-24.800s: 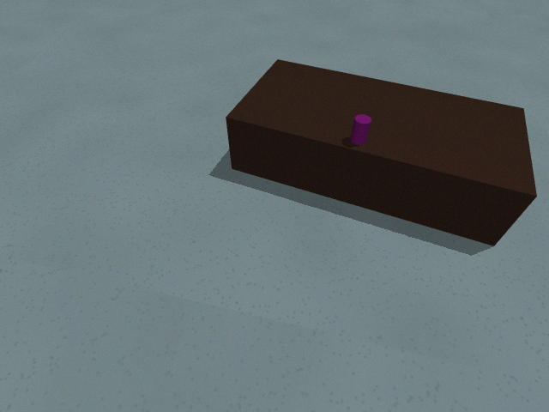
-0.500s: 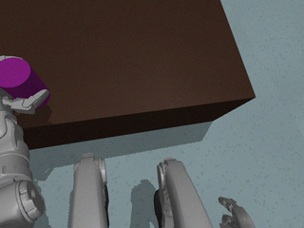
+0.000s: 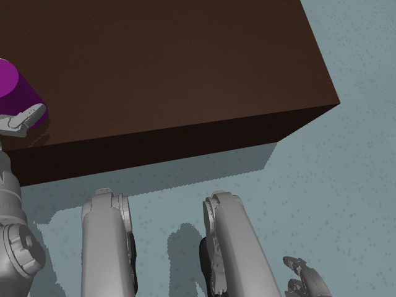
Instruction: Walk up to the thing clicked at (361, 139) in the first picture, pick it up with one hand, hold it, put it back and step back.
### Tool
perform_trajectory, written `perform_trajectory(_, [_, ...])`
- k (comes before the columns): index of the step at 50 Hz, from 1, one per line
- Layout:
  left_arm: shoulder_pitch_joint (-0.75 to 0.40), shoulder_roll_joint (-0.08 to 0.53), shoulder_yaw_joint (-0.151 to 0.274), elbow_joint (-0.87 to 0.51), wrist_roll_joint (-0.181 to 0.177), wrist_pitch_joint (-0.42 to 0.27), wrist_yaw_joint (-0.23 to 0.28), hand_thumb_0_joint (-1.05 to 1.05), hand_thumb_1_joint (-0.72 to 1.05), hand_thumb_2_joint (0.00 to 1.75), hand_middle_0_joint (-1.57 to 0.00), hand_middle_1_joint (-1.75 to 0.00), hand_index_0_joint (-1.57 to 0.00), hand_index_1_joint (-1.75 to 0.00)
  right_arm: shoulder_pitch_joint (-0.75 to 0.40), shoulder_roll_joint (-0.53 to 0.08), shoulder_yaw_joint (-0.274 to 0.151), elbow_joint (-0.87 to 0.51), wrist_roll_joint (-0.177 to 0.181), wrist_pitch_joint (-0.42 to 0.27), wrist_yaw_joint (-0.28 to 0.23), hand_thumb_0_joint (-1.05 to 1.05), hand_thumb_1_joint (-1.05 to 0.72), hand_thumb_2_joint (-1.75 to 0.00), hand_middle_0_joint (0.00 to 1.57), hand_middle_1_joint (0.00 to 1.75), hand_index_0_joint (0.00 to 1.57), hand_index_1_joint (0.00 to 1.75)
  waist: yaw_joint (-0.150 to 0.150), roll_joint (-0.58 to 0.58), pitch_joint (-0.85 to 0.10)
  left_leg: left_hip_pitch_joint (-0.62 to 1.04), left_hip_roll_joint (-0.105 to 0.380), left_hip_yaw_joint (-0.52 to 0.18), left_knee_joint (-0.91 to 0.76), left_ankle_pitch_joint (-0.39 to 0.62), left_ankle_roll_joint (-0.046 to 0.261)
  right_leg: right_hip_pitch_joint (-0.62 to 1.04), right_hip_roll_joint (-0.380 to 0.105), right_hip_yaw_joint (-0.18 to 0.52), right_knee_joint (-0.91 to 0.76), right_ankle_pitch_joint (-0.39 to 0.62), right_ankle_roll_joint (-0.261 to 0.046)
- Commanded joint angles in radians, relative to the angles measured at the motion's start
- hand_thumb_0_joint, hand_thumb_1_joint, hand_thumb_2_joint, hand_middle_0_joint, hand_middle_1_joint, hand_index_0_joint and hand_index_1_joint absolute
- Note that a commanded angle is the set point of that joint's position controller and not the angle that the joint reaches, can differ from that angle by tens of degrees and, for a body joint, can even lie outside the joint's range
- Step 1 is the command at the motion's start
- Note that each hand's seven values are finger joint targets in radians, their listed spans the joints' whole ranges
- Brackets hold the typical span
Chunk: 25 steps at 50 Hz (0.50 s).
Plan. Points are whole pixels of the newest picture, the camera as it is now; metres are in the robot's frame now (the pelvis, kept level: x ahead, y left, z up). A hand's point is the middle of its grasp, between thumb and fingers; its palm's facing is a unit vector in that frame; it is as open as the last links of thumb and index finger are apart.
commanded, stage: lower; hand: left
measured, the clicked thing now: (11, 97) +0.46 +0.32 -0.02
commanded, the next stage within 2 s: loosen in 0.38 s
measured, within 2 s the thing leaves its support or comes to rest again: rests again in 0.42 s
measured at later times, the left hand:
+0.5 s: hand (13, 104) +0.46 +0.33 -0.05, palm faces +0.38 -0.92 -0.03, open 10.2 cm
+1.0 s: hand (7, 99) +0.46 +0.33 -0.03, palm faces +0.40 -0.92 +0.01, open 15.1 cm
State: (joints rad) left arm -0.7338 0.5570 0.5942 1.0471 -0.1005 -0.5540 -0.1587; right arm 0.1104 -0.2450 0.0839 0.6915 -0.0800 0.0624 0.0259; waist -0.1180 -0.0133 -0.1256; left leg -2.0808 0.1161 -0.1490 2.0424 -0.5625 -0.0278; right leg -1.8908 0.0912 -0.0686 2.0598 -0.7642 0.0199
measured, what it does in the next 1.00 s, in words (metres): stands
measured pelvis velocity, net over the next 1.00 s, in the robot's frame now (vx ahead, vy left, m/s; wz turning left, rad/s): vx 0.00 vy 0.00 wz -0.02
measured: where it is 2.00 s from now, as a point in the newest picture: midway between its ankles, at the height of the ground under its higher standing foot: (172, 280)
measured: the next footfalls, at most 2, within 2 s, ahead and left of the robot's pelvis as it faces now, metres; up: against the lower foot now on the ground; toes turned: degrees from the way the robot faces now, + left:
none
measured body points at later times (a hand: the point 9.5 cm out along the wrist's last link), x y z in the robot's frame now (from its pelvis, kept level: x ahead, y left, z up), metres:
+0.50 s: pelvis +0.00 +0.00 -0.02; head +0.21 +0.06 +0.37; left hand +0.43 +0.37 -0.04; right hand +0.13 -0.26 -0.14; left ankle +0.11 +0.15 -0.40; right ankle +0.07 -0.12 -0.40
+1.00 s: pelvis +0.00 +0.00 -0.03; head +0.21 +0.06 +0.37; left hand +0.43 +0.38 -0.03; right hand +0.12 -0.26 -0.15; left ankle +0.11 +0.15 -0.40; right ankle +0.07 -0.12 -0.40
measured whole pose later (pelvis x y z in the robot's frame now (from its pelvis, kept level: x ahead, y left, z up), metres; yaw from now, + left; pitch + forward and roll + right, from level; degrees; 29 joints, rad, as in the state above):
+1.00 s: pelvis +0.00 +0.00 -0.03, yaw -1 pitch +32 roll -7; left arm -0.73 0.57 0.60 0.98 -0.16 -0.51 -0.19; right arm 0.10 -0.26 0.09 0.68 -0.07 0.07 0.02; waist -0.09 -0.02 -0.10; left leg -2.14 0.12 -0.17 2.13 -0.57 -0.04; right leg -1.95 0.10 -0.08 2.15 -0.78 0.02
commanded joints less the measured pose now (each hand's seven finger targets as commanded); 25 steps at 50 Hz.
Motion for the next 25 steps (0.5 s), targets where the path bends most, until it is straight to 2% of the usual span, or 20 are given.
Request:
perform_trajectory(1, [-0.415,0.349,0.042,-0.299,-0.032,-0.105,-0.007,0.00,0.07,1.25,-1.28,-1.39,-1.30,-1.40,0.122,-0.217,-0.072,-0.049,-0.010,-0.019,-0.011,0.00,-0.93,-0.91,0.20,0.30,0.20,0.30,0.024,0.250,-0.679,0.615,-0.018,0.057,-0.170,0.061,0.041,0.168,0.007,-0.024,-0.265,0.192,-0.057])
perform_trajectory(2, [-0.405,0.373,0.062,-0.310,-0.030,-0.106,-0.009,0.00,0.08,1.24,-1.27,-1.38,-1.29,-1.39,0.128,-0.220,-0.073,-0.047,-0.011,-0.018,-0.012,0.00,-0.93,-0.91,0.20,0.30,0.20,0.30,0.030,0.256,-0.703,0.622,-0.019,0.058,-0.162,0.075,0.041,0.179,0.007,-0.026,-0.259,0.204,-0.056])
perform_trajectory(5, [-0.424,0.355,0.036,-0.327,-0.031,-0.097,-0.027,0.00,0.07,1.22,-1.26,-1.36,-1.27,-1.36,0.131,-0.223,-0.077,-0.042,-0.014,-0.018,-0.013,0.00,-0.94,-0.91,0.20,0.30,0.20,0.30,0.027,0.303,-0.728,0.673,-0.017,0.056,-0.159,0.079,0.038,0.145,0.008,-0.030,-0.246,0.205,-0.061])
perform_trajectory(7, [-0.405,0.355,0.034,-0.311,-0.032,-0.087,-0.031,0.00,0.06,1.20,-1.25,-1.35,-1.26,-1.35,0.135,-0.225,-0.077,-0.033,-0.014,-0.017,-0.015,0.00,-0.94,-0.91,0.20,0.30,0.20,0.30,0.031,0.308,-0.717,0.664,-0.016,0.057,-0.152,0.074,0.037,0.143,0.008,-0.031,-0.243,0.203,-0.059])
perform_trajectory(9, [-0.397,0.375,0.051,-0.325,-0.037,-0.080,-0.033,0.00,0.04,1.20,-1.24,-1.34,-1.25,-1.35,0.138,-0.225,-0.072,-0.034,-0.013,-0.017,-0.016,0.00,-0.93,-0.91,0.20,0.30,0.20,0.30,0.041,0.309,-0.735,0.664,-0.016,0.059,-0.140,0.112,0.038,0.157,0.011,-0.032,-0.234,0.233,-0.059])
perform_trajectory(10, [-0.384,0.373,0.053,-0.331,-0.043,-0.077,-0.035,0.00,0.04,1.21,-1.24,-1.35,-1.26,-1.36,0.137,-0.224,-0.074,-0.036,-0.011,-0.014,-0.017,0.00,-0.94,-0.91,0.20,0.30,0.20,0.30,0.044,0.307,-0.726,0.651,-0.016,0.061,-0.138,0.110,0.038,0.161,0.010,-0.028,-0.236,0.227,-0.058])
perform_trajectory(11, [-0.380,0.344,0.037,-0.321,-0.048,-0.072,-0.039,0.00,0.03,1.21,-1.25,-1.36,-1.27,-1.36,0.131,-0.226,-0.075,-0.038,-0.009,-0.013,-0.016,0.00,-0.94,-0.91,0.20,0.30,0.20,0.30,0.033,0.302,-0.703,0.644,-0.016,0.056,-0.140,0.082,0.038,0.141,0.010,-0.034,-0.236,0.206,-0.059])
perform_trajectory(15, [-0.324,0.358,0.069,-0.314,-0.050,-0.059,-0.034,0.00,0.04,1.21,-1.26,-1.36,-1.28,-1.37,0.136,-0.230,-0.076,-0.041,-0.006,-0.011,-0.017,0.00,-0.93,-0.91,0.20,0.30,0.20,0.30,0.050,0.269,-0.705,0.633,-0.015,0.050,-0.125,0.138,0.041,0.154,0.013,-0.046,-0.214,0.254,-0.058])
perform_trajectory(16, [-0.312,0.329,0.058,-0.304,-0.053,-0.055,-0.035,0.00,0.05,1.21,-1.27,-1.37,-1.28,-1.37,0.131,-0.231,-0.076,-0.044,-0.006,-0.012,-0.015,0.00,-0.94,-0.91,0.20,0.30,0.20,0.30,0.042,0.273,-0.696,0.642,-0.014,0.045,-0.123,0.149,0.041,0.141,0.012,-0.051,-0.207,0.264,-0.058])
perform_trajectory(17, [-0.312,0.335,0.067,-0.314,-0.054,-0.054,-0.034,0.00,0.06,1.21,-1.26,-1.37,-1.28,-1.37,0.132,-0.233,-0.078,-0.045,-0.006,-0.012,-0.015,0.00,-0.93,-0.91,0.20,0.30,0.20,0.30,0.043,0.269,-0.695,0.636,-0.014,0.044,-0.119,0.154,0.041,0.140,0.013,-0.051,-0.204,0.269,-0.058])
perform_trajectory(20, [-0.295,0.323,0.052,-0.304,-0.050,-0.052,-0.033,0.00,0.05,1.22,-1.27,-1.37,-1.28,-1.37,0.121,-0.226,-0.076,-0.044,-0.005,-0.012,-0.016,0.00,-0.93,-0.91,0.20,0.30,0.20,0.30,0.043,0.233,-0.653,0.581,-0.014,0.055,-0.105,0.137,0.048,0.155,0.015,-0.038,-0.220,0.263,-0.051])
perform_trajectory(21, [-0.303,0.316,0.054,-0.311,-0.050,-0.056,-0.033,0.00,0.07,1.23,-1.27,-1.37,-1.28,-1.37,0.122,-0.227,-0.074,-0.043,-0.008,-0.013,-0.014,0.00,-0.93,-0.91,0.20,0.30,0.20,0.30,0.032,0.237,-0.640,0.583,-0.012,0.049,-0.102,0.140,0.047,0.142,0.015,-0.048,-0.207,0.267,-0.052])
perform_trajectory(22, [-0.312,0.343,0.068,-0.329,-0.046,-0.060,-0.031,0.00,0.06,1.22,-1.25,-1.36,-1.27,-1.37,0.120,-0.229,-0.076,-0.043,-0.009,-0.012,-0.014,0.00,-0.93,-0.91,0.20,0.30,0.20,0.30,0.041,0.245,-0.650,0.583,-0.012,0.052,-0.102,0.132,0.046,0.143,0.016,-0.046,-0.206,0.258,-0.052])
perform_trajectory(23, [-0.295,0.346,0.074,-0.330,-0.049,-0.062,-0.031,0.00,0.07,1.21,-1.26,-1.36,-1.28,-1.36,0.116,-0.227,-0.076,-0.048,-0.010,-0.009,-0.014,0.00,-0.93,-0.91,0.20,0.30,0.20,0.30,0.047,0.234,-0.666,0.589,-0.012,0.052,-0.098,0.140,0.048,0.152,0.017,-0.045,-0.211,0.263,-0.051])
perform_trajectory(24, [-0.330,0.321,0.039,-0.351,-0.048,-0.065,-0.038,0.00,0.06,1.20,-1.25,-1.36,-1.27,-1.35,0.115,-0.224,-0.076,-0.046,-0.009,-0.011,-0.014,0.00,-0.93,-0.91,0.20,0.30,0.20,0.30,0.033,0.259,-0.661,0.599,-0.011,0.051,-0.101,0.122,0.046,0.135,0.017,-0.045,-0.207,0.249,-0.054])
perform_trajectory(25, [-0.313,0.343,0.070,-0.350,-0.049,-0.066,-0.033,0.00,-0.01,1.12,-1.31,-1.34,-1.34,-1.34,0.119,-0.229,-0.077,-0.046,-0.012,-0.010,-0.013,0.00,-0.94,-0.90,0.20,0.30,0.20,0.30,0.042,0.255,-0.686,0.608,-0.010,0.051,-0.096,0.142,0.046,0.157,0.017,-0.046,-0.202,0.267,-0.052])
